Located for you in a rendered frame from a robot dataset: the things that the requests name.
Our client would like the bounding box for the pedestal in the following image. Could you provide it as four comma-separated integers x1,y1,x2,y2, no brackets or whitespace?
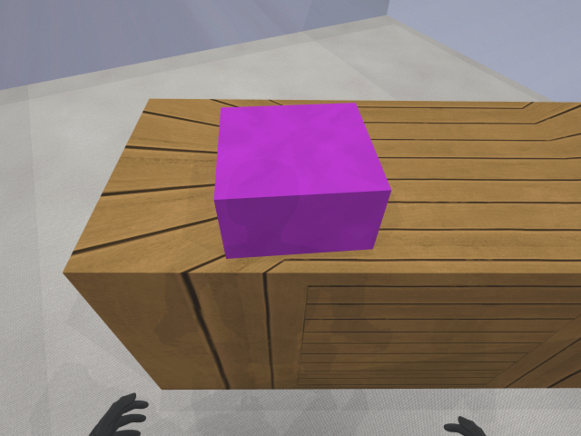
63,99,581,390

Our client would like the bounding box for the left robot hand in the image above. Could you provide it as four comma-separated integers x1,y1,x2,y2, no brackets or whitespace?
89,392,149,436

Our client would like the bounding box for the right robot hand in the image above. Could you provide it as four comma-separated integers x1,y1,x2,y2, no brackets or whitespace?
444,416,486,436

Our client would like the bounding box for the carton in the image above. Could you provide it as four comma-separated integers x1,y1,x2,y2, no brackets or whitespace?
214,103,391,259

